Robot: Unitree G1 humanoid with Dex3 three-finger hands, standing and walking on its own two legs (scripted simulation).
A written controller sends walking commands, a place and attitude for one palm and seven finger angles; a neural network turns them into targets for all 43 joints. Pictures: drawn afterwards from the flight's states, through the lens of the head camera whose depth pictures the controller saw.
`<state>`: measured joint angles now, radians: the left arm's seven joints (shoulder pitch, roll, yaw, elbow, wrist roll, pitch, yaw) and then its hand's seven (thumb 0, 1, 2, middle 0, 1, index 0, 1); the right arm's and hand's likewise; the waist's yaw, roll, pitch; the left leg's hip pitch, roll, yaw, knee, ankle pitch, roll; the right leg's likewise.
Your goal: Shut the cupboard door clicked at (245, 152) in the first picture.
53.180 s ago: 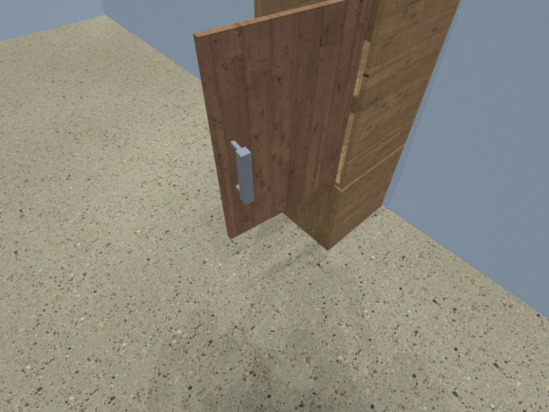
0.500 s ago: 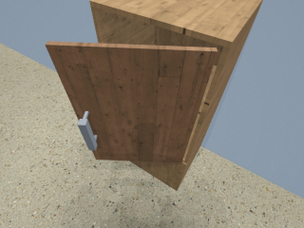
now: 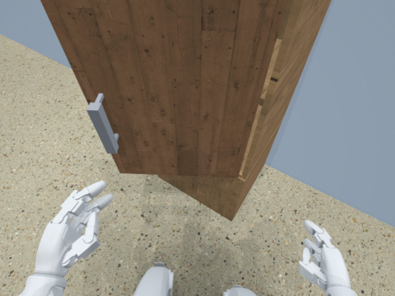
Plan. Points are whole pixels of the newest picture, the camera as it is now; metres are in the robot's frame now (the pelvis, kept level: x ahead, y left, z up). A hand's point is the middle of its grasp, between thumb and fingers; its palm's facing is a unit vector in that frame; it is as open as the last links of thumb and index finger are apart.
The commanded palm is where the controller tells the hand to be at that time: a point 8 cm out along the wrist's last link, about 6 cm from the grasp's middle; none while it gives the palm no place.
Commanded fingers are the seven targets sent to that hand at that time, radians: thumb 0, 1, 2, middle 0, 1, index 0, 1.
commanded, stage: raise the hand and make a fist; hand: left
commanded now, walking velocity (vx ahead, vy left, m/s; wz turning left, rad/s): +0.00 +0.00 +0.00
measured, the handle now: (106, 124) +0.50 +0.27 +0.03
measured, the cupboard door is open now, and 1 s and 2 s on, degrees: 31 31 31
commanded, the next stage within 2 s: bring the fist close to the handle in 1.58 s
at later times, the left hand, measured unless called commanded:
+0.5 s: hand (83, 244) +0.21 +0.22 +0.03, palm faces +0.02 -1.00 -0.03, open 4.2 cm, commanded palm +0.18 +0.27 +0.03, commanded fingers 0.00 0.90 0.90 -0.97 -1.14 -0.97 -1.14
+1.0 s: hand (80, 246) +0.20 +0.23 +0.03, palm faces +0.01 -1.00 -0.03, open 3.1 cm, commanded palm +0.18 +0.27 +0.03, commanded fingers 0.00 0.90 0.90 -1.30 -1.50 -1.30 -1.50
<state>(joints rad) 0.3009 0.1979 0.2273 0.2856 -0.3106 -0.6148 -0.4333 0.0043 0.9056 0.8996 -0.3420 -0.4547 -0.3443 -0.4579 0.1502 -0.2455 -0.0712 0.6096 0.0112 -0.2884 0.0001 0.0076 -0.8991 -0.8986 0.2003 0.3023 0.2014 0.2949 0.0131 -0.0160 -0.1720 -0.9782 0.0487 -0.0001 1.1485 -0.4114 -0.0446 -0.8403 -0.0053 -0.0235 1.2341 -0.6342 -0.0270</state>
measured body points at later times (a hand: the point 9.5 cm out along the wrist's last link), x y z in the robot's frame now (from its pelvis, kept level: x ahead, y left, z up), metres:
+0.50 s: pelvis -0.02 +0.03 -0.02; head +0.05 +0.04 +0.43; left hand +0.20 +0.28 +0.03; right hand +0.14 -0.21 -0.10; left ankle +0.08 +0.15 -0.64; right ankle -0.01 -0.10 -0.64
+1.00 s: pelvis -0.01 +0.04 -0.02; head +0.04 +0.06 +0.42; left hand +0.19 +0.28 +0.03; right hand +0.19 -0.18 -0.08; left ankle +0.08 +0.15 -0.64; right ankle -0.01 -0.10 -0.64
